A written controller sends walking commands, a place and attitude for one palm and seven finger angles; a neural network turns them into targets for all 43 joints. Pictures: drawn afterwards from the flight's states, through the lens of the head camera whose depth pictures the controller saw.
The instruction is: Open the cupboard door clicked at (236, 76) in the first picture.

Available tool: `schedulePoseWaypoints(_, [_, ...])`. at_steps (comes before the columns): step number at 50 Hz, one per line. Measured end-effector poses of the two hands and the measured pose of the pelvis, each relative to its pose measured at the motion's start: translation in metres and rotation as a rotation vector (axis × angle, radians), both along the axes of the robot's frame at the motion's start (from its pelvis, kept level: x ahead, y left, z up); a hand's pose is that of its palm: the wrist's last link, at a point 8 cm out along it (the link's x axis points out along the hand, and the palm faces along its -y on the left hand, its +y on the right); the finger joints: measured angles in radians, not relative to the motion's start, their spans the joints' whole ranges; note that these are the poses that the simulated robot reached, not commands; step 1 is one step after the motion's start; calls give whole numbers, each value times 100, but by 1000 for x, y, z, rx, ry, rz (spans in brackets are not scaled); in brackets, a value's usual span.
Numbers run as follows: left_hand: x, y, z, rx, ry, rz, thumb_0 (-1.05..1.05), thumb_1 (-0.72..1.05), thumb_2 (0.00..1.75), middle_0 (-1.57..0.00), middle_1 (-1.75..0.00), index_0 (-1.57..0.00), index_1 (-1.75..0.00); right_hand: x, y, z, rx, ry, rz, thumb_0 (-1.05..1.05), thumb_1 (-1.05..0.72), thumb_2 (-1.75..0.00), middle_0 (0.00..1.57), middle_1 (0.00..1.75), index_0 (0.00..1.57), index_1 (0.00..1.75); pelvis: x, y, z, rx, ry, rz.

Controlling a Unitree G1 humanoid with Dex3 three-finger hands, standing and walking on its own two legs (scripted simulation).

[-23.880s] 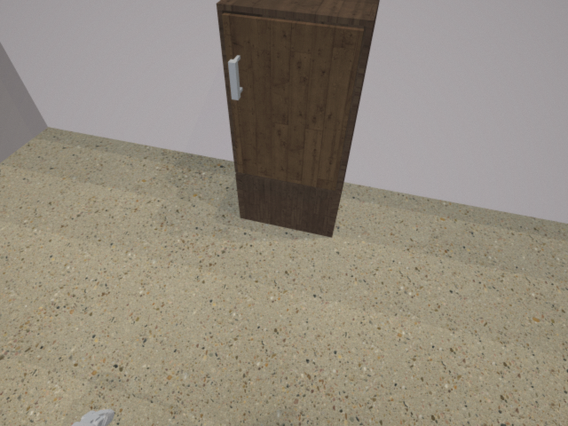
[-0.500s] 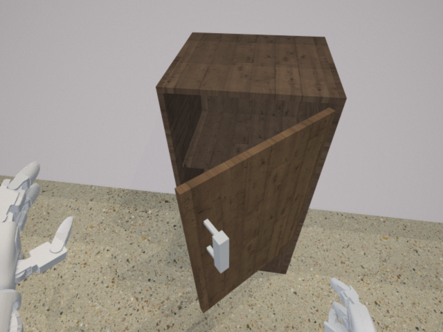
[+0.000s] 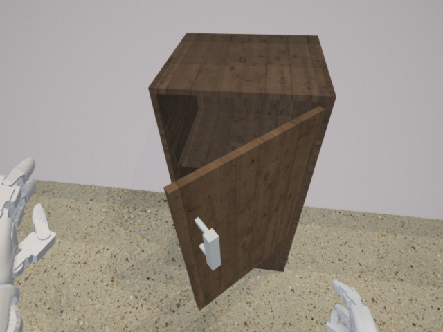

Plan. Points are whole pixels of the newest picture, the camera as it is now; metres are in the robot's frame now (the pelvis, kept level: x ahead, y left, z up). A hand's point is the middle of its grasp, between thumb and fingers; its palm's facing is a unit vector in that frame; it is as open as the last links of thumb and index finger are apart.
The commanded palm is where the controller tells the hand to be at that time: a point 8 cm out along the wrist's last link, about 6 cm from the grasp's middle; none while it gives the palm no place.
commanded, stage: step back with the hand held close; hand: left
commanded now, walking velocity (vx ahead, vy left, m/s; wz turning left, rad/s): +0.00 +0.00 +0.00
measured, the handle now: (206, 243) +0.30 +0.08 -0.04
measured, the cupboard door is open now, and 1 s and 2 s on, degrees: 45 45 45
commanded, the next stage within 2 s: stop stepping back and stand still in 1.28 s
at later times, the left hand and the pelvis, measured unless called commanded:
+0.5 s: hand (28, 245) +0.17 +0.29 +0.16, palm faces +0.36 -0.76 -0.54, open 7.4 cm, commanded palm +0.11 +0.32 +0.17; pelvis -0.05 +0.03 -0.01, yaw -3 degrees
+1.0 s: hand out of the picture +0.10 +0.28 +0.16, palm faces +0.45 -0.77 -0.45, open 7.4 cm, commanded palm +0.02 +0.32 +0.17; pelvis -0.12 +0.02 -0.02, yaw +0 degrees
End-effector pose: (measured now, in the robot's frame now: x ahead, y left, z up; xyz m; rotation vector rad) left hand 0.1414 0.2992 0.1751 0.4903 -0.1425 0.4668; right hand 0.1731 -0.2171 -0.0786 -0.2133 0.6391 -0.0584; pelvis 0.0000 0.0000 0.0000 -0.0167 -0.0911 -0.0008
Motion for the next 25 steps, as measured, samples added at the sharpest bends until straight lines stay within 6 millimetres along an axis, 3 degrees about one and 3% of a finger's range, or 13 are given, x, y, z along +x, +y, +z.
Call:
schedulePoseWaypoints(8, [9,8,0,40,0,-15,1,89,89,-21,-30,-21,-30,-4,-2,4,-1,12,-26,2,-90,-90,20,30,20,30,-7,2,1,-5,45,-20])
schedulePoseWaypoints(15, [20,5,-7,68,56,-123,1,89,89,-21,-30,-21,-30,-25,-14,8,-45,37,-115,2,-90,-90,20,30,20,30,-18,17,0,9,85,-47])
schedulePoseWaypoints(20, [11,11,1,125,32,-168,1,89,89,-21,-30,-21,-30,-45,-14,10,-61,54,-170,2,-90,-90,20,30,20,30,-29,25,-3,18,85,-50])
schedulePoseWaypoints(25, [-12,24,6,157,-14,-138,1,89,89,-21,-30,-21,-30,-64,-6,11,-74,48,-175,2,-90,-90,20,30,20,30,-45,31,-7,25,72,-48])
